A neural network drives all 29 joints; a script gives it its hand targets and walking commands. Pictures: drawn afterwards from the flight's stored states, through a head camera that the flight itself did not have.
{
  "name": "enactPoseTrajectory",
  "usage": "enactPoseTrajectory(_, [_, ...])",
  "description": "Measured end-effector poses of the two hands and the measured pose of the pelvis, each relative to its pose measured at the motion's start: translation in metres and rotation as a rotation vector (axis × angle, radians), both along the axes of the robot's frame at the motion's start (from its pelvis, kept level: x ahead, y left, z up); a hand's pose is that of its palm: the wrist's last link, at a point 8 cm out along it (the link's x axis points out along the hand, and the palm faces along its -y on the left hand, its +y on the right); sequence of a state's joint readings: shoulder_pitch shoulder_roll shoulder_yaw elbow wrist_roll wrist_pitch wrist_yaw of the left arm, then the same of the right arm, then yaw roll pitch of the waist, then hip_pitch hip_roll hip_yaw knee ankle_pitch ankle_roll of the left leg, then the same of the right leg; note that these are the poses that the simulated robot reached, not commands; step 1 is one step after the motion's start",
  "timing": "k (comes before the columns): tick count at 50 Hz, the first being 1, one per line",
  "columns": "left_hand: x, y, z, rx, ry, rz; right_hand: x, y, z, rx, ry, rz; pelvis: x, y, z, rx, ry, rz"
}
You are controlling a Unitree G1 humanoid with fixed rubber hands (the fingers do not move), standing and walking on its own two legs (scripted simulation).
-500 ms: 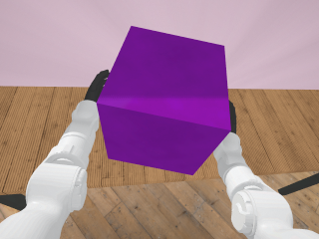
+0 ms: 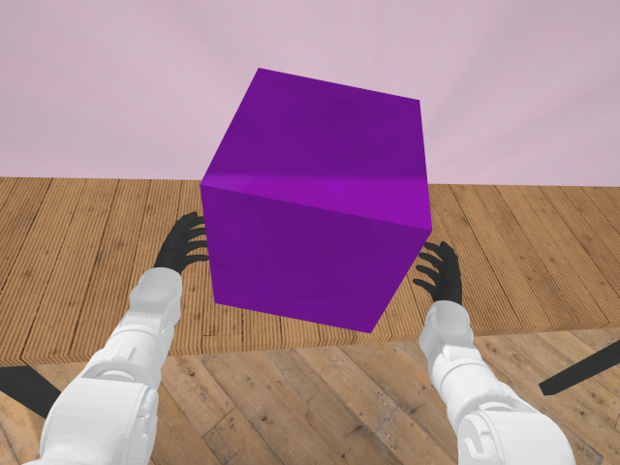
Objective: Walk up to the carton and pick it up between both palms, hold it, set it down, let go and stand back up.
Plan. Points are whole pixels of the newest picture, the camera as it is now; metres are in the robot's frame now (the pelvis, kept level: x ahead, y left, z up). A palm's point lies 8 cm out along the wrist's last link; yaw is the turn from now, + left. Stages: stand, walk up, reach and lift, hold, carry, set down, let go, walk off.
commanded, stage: set down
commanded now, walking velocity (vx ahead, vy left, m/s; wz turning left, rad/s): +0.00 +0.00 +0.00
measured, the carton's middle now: (315, 203) +0.50 -0.04 +0.03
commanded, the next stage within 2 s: none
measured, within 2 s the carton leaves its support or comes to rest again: neither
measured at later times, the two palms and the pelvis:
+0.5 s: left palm (147, 310) +0.33 +0.20 -0.01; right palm (465, 338) +0.26 -0.22 +0.02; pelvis -0.01 +0.00 +0.00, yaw +0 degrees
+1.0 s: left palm (128, 362) +0.26 +0.22 -0.01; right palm (479, 383) +0.20 -0.22 +0.02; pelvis +0.01 +0.00 +0.01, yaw +1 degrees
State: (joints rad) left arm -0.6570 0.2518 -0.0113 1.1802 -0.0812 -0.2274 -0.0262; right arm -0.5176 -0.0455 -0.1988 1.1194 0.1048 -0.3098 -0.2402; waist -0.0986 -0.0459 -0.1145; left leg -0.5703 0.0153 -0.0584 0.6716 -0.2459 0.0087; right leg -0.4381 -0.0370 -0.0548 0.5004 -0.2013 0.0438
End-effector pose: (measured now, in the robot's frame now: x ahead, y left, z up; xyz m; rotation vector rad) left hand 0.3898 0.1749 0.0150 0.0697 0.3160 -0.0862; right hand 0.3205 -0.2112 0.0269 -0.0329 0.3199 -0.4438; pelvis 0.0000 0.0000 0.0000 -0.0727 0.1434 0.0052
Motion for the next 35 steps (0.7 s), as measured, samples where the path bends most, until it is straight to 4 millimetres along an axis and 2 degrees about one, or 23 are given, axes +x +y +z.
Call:
enactPoseTrajectory(9, [-0.021,0.015,0.002,-0.006,-0.035,0.015,-0.019,0.001,0.005,0.004,-0.025,0.010,-0.012,0.001,-0.003,-0.002,-0.026,0.001])
enactPoseTrajectory(15, [-0.034,0.021,-0.002,0.001,-0.043,0.008,-0.033,-0.002,0.001,0.006,-0.027,0.005,-0.015,0.000,-0.003,-0.001,-0.033,0.002])
enactPoseTrajectory(27, [-0.063,0.029,-0.024,-0.007,-0.011,-0.008,-0.063,-0.012,-0.007,-0.006,-0.025,-0.025,-0.013,0.000,-0.002,-0.001,-0.038,0.002])
enactPoseTrajectory(35, [-0.084,0.037,-0.028,-0.001,0.007,-0.016,-0.079,-0.009,-0.006,0.003,-0.029,-0.037,-0.005,0.000,0.002,0.001,-0.066,0.004])
